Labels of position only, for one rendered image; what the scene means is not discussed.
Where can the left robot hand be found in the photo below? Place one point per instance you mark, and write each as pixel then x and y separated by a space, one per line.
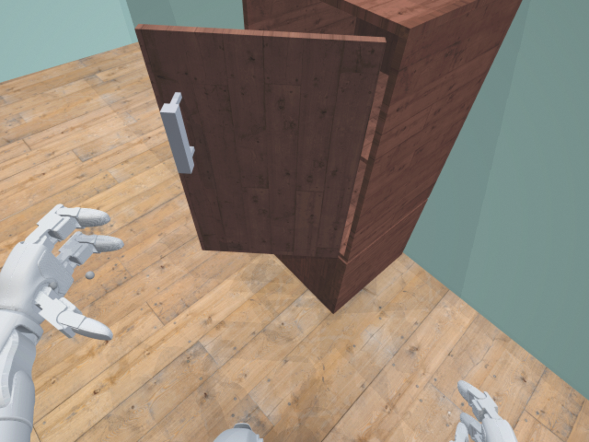
pixel 31 266

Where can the robot left shin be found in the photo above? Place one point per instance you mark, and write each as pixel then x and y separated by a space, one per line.
pixel 242 425

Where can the left robot forearm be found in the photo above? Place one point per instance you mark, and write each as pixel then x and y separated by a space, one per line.
pixel 19 335

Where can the right robot hand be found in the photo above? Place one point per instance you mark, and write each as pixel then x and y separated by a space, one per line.
pixel 492 429

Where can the handle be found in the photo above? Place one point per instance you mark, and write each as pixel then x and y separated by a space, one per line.
pixel 176 135

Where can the cupboard door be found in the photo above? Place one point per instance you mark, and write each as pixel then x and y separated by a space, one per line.
pixel 277 120

